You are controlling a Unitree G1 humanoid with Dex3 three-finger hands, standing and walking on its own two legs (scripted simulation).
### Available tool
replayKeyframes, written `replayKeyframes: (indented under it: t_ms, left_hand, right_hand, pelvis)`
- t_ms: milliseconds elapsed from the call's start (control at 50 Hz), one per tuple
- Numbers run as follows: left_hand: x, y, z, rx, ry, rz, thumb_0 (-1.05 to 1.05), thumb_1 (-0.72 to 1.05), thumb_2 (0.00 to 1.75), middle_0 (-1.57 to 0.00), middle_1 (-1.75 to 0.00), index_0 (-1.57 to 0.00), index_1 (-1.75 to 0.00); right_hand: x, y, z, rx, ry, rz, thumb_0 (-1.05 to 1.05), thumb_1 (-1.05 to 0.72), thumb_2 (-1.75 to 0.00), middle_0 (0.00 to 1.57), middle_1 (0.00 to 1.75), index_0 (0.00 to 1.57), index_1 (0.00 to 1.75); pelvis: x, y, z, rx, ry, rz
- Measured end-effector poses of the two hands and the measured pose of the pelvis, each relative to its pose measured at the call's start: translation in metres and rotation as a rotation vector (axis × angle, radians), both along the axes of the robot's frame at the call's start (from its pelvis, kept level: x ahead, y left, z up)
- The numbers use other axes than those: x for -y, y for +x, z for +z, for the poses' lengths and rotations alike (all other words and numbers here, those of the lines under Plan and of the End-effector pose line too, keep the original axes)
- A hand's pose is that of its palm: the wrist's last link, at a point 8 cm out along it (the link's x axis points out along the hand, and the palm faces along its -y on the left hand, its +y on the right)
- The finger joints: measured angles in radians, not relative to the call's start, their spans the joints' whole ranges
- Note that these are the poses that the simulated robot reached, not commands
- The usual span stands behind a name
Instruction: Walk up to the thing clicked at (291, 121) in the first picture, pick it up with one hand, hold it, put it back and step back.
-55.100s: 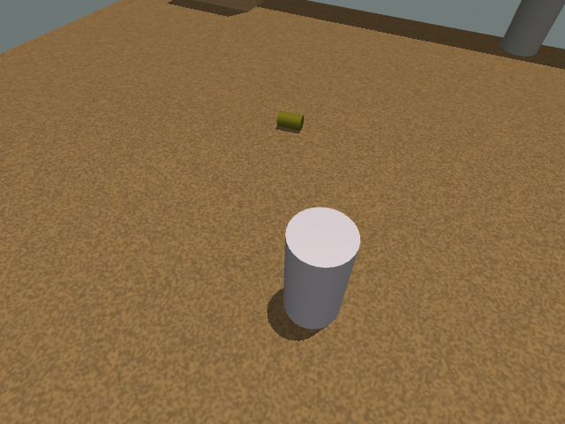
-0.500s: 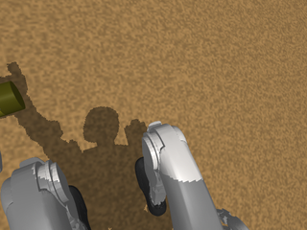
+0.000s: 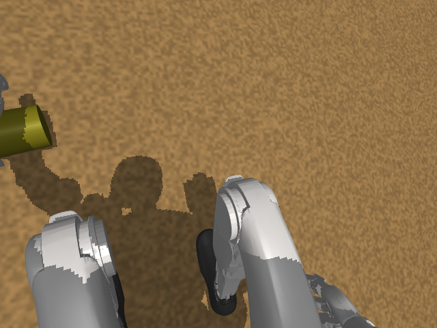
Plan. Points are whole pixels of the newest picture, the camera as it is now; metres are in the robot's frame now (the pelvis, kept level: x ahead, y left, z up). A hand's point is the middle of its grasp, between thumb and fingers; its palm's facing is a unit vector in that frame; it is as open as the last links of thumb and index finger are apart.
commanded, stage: rest palm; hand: left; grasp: from above
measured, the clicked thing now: (4, 133) +0.49 +0.30 -0.28
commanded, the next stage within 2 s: close in 1.16 s
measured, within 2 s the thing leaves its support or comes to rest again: neither
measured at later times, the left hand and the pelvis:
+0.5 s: hand (3, 133) +0.48 +0.30 -0.24, palm faces -0.46 -0.15 -0.88, open 14.2 cm; pelvis +0.00 +0.00 -0.02, yaw -3 degrees
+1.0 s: hand (6, 138) +0.47 +0.29 -0.26, palm faces -0.45 -0.15 -0.88, open 14.0 cm; pelvis +0.00 +0.00 -0.02, yaw -4 degrees
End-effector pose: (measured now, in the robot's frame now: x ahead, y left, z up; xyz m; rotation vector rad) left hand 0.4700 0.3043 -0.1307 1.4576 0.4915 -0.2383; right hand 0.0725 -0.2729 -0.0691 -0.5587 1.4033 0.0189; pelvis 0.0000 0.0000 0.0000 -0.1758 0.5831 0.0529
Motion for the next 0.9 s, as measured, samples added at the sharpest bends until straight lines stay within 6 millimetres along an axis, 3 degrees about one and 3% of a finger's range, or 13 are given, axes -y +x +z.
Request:
replayKeyframes:
  t_ms: [80, 300, 400, 760, 900]
  left_hand:
    - [0.006, -0.001, -0.012, -0.021, 0.014, 0.025, 0.0, -0.55, 1.04, -0.09, -0.98, -0.06, -0.99]
    - [0.011, 0.008, -0.039, -0.021, 0.02, 0.083, 0.0, -0.52, 1.01, -0.09, -0.97, -0.07, -0.98]
    - [0.009, 0.011, -0.049, -0.036, 0.017, 0.102, 0.0, -0.52, 1.0, -0.09, -0.97, -0.07, -0.98]
    - [0.0, 0.004, -0.063, -0.03, -0.013, 0.091, 0.0, -0.52, 1.03, -0.1, -0.97, -0.07, -0.98]
    - [0.003, 0.004, -0.066, -0.019, -0.017, 0.085, 0.0, -0.51, 1.04, -0.1, -0.99, -0.08, -1.0]
  right_hand:
    - [-0.002, -0.006, 0.0, -0.002, 0.013, 0.011, 0.0, -0.9, -0.89, 0.2, 0.3, 0.2, 0.3]
    - [-0.01, -0.056, -0.01, -0.11, 0.067, -0.003, 0.0, -0.89, -0.89, 0.2, 0.3, 0.2, 0.3]
    - [-0.015, -0.067, -0.009, -0.145, 0.083, -0.011, 0.0, -0.89, -0.89, 0.2, 0.3, 0.2, 0.3]
    - [-0.014, -0.034, 0.002, -0.111, 0.068, 0.081, 0.0, -0.89, -0.89, 0.2, 0.3, 0.2, 0.3]
    - [-0.014, -0.031, 0.003, -0.092, 0.069, 0.11, 0.0, -0.9, -0.9, 0.2, 0.3, 0.2, 0.3]
  pelvis:
    - [0.001, -0.002, -0.001, 0.002, 0.002, -0.003]
    - [0.005, -0.004, -0.015, 0.034, 0.009, -0.027]
    - [0.004, -0.001, -0.017, 0.036, 0.0, -0.036]
    - [-0.001, 0.005, -0.015, 0.043, -0.034, -0.039]
    - [-0.002, 0.002, -0.017, 0.059, -0.04, -0.041]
